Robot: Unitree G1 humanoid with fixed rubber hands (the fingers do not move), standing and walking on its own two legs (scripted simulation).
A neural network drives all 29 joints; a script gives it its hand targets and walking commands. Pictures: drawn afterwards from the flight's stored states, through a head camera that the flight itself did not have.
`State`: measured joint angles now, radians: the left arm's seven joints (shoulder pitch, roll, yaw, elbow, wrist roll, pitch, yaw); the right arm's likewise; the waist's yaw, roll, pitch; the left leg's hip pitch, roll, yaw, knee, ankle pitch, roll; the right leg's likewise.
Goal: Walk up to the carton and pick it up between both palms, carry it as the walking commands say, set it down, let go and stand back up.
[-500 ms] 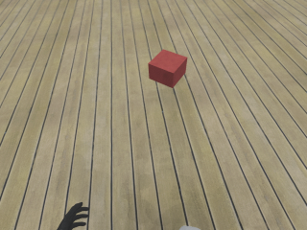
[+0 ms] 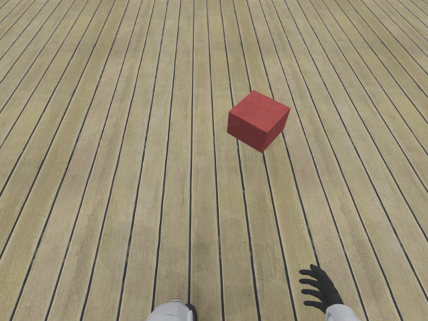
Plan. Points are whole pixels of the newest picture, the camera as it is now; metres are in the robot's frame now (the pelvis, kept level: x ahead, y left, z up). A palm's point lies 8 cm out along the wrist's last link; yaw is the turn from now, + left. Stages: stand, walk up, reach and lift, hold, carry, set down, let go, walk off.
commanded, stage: walk up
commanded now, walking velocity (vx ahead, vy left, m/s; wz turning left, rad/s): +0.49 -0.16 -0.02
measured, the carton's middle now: (257, 120) +1.28 -0.14 -0.66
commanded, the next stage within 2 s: none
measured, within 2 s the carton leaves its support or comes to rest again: neither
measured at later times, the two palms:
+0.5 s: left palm (171, 197) +0.39 +0.16 -0.11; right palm out of the picture +0.13 -0.31 -0.12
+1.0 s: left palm (161, 211) +0.35 +0.17 -0.11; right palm (327, 134) +0.65 -0.27 -0.10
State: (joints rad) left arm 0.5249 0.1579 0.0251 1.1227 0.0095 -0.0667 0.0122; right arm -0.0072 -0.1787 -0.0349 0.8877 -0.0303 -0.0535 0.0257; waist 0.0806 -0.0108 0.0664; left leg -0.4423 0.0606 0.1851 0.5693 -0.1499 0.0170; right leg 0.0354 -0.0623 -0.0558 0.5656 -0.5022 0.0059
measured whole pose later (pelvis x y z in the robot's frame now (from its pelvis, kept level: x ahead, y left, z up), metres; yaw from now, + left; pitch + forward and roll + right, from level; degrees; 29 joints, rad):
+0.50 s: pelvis +0.24 -0.07 +0.01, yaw +0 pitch +1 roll +0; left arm 0.06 0.22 0.04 0.95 0.04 -0.05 -0.06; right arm 0.49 -0.21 -0.05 1.07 -0.03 -0.07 0.00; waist -0.09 0.00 0.04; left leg -0.02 0.16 0.15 0.47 -0.42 -0.08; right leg -0.40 -0.09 -0.14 0.50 -0.14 0.02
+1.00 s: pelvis +0.48 -0.05 +0.02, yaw +0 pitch +0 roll +0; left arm 0.52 0.17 0.04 1.10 0.02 -0.08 0.01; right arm 0.04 -0.21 -0.04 0.91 -0.03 -0.02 0.05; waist 0.09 0.00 0.05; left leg -0.48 0.10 0.14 0.56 -0.12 -0.05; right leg 0.08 -0.11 -0.14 0.30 -0.37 0.07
